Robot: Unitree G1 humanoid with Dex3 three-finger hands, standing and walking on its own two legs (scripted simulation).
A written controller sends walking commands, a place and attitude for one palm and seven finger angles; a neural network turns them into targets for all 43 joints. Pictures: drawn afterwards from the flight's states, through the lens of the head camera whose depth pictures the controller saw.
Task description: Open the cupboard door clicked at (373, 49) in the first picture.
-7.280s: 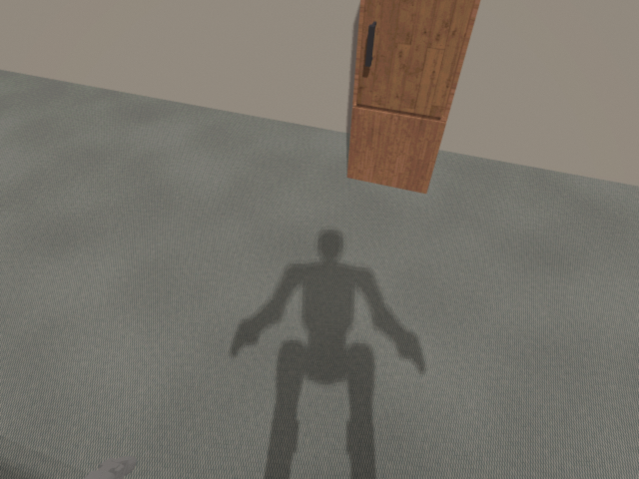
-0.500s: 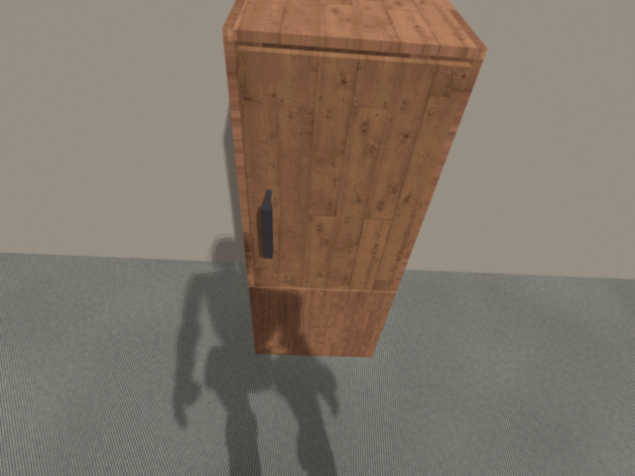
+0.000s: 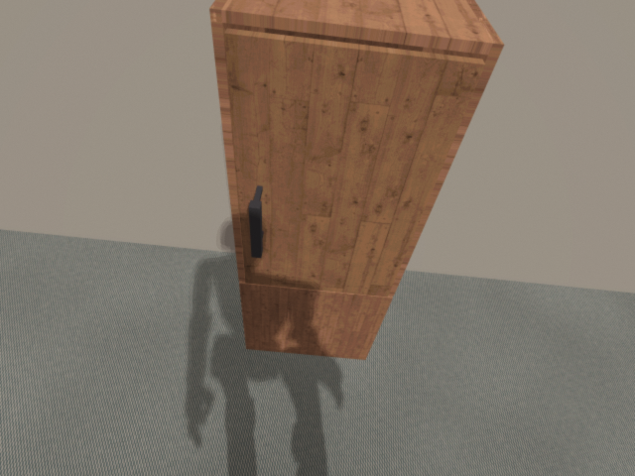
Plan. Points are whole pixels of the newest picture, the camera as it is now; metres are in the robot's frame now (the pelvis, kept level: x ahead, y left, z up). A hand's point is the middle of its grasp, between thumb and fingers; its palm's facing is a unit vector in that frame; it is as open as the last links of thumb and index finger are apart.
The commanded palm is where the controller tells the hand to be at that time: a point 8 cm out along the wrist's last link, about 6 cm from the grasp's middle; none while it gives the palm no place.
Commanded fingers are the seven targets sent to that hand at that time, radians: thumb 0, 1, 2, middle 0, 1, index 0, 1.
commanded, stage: shuffle to correct the standing spot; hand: left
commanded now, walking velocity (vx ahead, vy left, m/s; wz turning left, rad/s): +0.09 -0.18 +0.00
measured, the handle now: (257, 222) +0.57 +0.15 -0.08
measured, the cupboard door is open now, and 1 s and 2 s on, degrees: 0 0 0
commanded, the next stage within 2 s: come to a stop and stand still in 0.10 s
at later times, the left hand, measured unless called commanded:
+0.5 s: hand out of the picture +0.11 +0.09 -0.15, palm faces +0.05 -0.97 -0.23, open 7.3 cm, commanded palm none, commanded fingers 0.00 0.90 0.90 -0.20 -0.30 -0.20 -0.30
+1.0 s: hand out of the picture +0.01 +0.12 -0.17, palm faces +0.07 -0.99 -0.15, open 7.4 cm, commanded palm none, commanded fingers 0.00 0.90 0.90 -0.20 -0.30 -0.20 -0.30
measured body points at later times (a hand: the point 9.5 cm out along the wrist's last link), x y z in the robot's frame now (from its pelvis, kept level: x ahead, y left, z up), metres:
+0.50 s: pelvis +0.04 -0.10 +0.01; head +0.06 -0.11 +0.46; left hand +0.11 +0.14 -0.13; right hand +0.03 -0.33 -0.16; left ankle +0.01 +0.03 -0.68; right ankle +0.09 -0.22 -0.73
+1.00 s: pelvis +0.01 -0.06 +0.02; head +0.02 -0.03 +0.47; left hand +0.00 +0.17 -0.15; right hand +0.04 -0.28 -0.13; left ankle +0.02 +0.03 -0.73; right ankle -0.02 -0.17 -0.68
